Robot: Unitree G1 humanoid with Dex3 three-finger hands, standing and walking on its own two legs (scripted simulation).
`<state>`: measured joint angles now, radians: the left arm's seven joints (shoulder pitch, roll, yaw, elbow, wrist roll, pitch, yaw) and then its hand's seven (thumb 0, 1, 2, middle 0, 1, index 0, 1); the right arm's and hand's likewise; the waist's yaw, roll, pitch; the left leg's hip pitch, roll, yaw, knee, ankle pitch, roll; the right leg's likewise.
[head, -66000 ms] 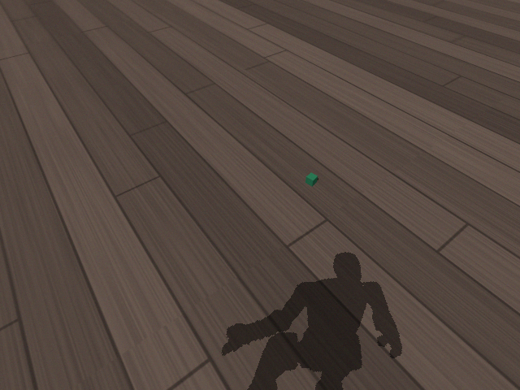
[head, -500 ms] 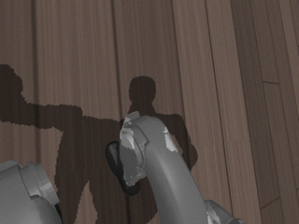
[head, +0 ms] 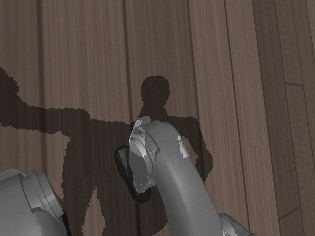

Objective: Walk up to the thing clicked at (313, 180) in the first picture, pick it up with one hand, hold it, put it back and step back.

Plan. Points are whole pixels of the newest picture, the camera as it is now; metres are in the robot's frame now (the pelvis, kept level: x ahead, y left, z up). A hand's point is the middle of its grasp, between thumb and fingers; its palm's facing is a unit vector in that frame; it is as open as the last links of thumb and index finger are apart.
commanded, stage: close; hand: left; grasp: from above
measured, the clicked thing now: out of the picture +0.49 +0.25 -0.30
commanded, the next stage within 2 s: withdraw in 0.44 s
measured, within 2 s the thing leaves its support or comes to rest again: neither
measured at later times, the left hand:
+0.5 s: hand out of the picture +0.48 +0.24 -0.27, palm faces -0.42 -0.03 -0.91, open 12.7 cm
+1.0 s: hand out of the picture +0.47 +0.27 -0.14, palm faces -0.25 -0.05 -0.97, open 13.7 cm
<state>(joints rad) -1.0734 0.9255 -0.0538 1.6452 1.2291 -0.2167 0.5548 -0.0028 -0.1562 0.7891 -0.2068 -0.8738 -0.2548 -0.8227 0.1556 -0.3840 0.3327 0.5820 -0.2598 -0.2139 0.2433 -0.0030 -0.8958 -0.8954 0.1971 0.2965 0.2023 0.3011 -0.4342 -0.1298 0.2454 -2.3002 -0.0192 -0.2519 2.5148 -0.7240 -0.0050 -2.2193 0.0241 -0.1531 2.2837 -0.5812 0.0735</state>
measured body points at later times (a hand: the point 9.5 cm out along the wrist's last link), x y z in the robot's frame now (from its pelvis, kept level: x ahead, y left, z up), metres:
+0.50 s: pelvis +0.00 +0.00 +0.00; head +0.30 +0.12 +0.32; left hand +0.50 +0.24 -0.22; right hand +0.05 -0.25 -0.04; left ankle +0.06 +0.12 -0.28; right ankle +0.14 -0.13 -0.28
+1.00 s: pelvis +0.01 +0.00 +0.03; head +0.23 +0.10 +0.41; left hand +0.47 +0.26 -0.09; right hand +0.10 -0.27 -0.05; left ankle +0.06 +0.12 -0.28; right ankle +0.14 -0.13 -0.28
